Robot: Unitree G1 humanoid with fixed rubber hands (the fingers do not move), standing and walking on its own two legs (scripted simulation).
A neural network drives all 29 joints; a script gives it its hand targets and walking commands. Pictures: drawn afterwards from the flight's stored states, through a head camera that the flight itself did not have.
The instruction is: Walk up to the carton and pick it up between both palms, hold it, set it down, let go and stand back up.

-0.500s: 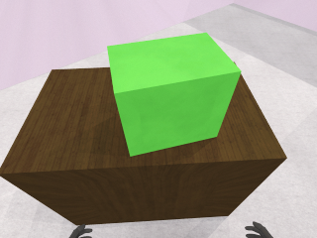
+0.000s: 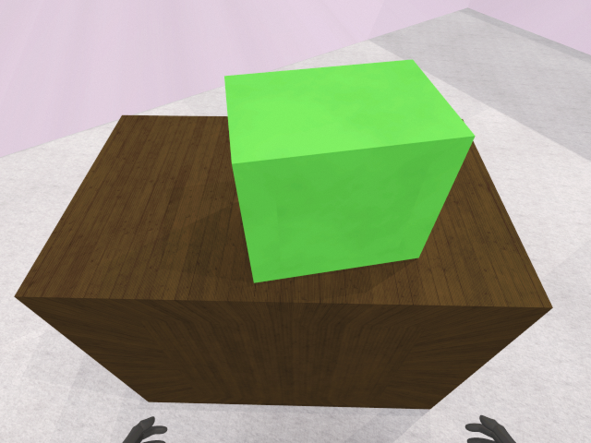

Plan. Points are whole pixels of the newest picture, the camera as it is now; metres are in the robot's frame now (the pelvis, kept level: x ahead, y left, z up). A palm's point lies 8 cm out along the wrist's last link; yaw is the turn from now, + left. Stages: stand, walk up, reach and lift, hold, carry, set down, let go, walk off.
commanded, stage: walk up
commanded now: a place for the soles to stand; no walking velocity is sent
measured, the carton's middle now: (330, 175) +0.49 -0.03 +0.07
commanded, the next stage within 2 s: reach and lift in 0.28 s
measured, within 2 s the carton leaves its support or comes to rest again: neither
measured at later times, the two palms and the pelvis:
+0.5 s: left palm (141, 422) +0.16 +0.24 -0.08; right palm (507, 433) +0.15 -0.26 -0.07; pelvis +0.00 -0.01 +0.00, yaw -1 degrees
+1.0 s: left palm (148, 383) +0.19 +0.22 -0.03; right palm (539, 385) +0.19 -0.29 -0.02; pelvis +0.04 -0.01 +0.02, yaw -4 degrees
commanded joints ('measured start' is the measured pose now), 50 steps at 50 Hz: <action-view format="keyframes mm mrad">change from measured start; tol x4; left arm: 1 -7 134 36 -84 -2 -18 4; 14 -24 156 40 -96 -2 -11 1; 15 -375 153 62 -316 -17 117 36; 17 -255 102 47 -336 -6 224 50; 22 -84 117 93 -346 -13 251 61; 29 -87 87 120 -358 -11 232 80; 50 74 -46 87 -647 -43 40 133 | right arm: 1 5 -131 -45 -101 -1 -20 -7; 14 8 -135 -52 -127 -3 -19 -9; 15 -383 -12 -127 92 -99 -162 -3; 16 -330 -49 -132 188 -100 -203 18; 18 -287 -96 -129 203 -74 -241 40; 32 -253 -144 -64 -25 45 -176 122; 50 -165 -341 -51 -70 270 -286 216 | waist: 1 3 5 -19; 14 3 6 -35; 15 -53 52 -59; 16 -50 45 37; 21 -17 -47 -74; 29 37 -16 -10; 50 25 -44 -140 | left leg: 1 -29 71 -87 -92 95 45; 14 -54 45 -114 -48 102 43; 15 -75 69 123 -46 -130 4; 16 -187 72 139 -76 -174 22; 18 -152 64 145 -87 -89 27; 22 97 13 149 -166 83 25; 31 172 -11 155 -271 160 2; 37 277 3 129 -264 310 -16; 50 314 4 115 -259 440 -18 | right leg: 1 5 -92 93 -117 9 -52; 14 9 -120 65 -114 -33 -69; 15 -97 8 31 -12 -118 -44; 17 98 29 9 30 -68 -30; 21 113 29 29 -137 37 -18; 25 157 45 44 -221 69 -6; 31 128 50 59 -289 86 -11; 50 113 85 81 -341 371 -45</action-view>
